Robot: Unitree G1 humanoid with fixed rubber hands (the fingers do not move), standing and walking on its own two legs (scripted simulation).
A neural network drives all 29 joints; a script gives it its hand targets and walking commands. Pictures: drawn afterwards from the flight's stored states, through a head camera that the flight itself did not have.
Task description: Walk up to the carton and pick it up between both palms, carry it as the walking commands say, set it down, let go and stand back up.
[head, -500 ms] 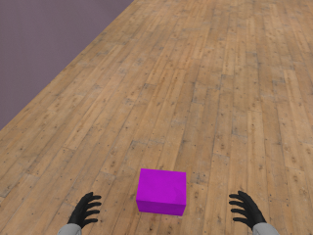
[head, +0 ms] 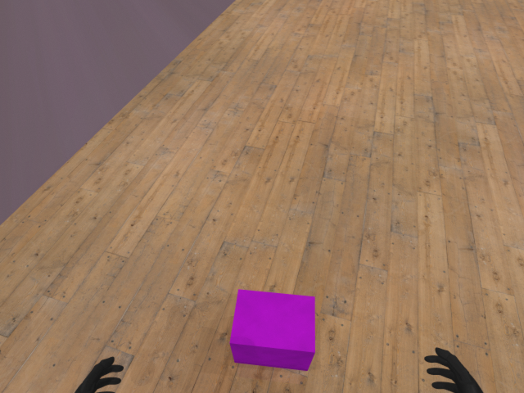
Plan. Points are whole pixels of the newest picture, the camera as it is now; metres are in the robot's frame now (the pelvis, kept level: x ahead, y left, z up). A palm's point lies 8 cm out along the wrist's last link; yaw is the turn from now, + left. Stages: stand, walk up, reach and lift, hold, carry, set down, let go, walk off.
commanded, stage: stand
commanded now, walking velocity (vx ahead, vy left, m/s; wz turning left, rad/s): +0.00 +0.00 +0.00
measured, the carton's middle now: (273, 330) +0.43 -0.01 -0.66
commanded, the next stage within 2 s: none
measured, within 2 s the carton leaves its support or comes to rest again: neither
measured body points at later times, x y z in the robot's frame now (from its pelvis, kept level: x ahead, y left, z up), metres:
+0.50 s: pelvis -0.01 +0.01 +0.00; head -0.01 +0.01 +0.45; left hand +0.10 +0.31 -0.11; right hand +0.11 -0.30 -0.10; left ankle -0.01 +0.12 -0.74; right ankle -0.04 -0.12 -0.74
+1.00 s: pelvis -0.02 +0.01 +0.01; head -0.02 +0.01 +0.46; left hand +0.07 +0.32 -0.11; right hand +0.09 -0.31 -0.11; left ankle -0.01 +0.12 -0.74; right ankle -0.04 -0.12 -0.74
